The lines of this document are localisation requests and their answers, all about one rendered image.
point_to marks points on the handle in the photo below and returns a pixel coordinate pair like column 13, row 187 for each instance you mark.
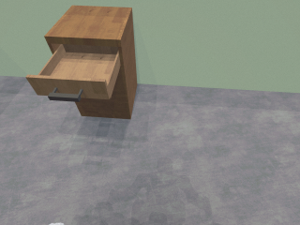
column 64, row 97

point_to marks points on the cabinet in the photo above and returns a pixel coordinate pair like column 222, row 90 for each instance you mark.
column 109, row 27

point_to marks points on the drawer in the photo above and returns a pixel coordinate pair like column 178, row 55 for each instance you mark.
column 94, row 69

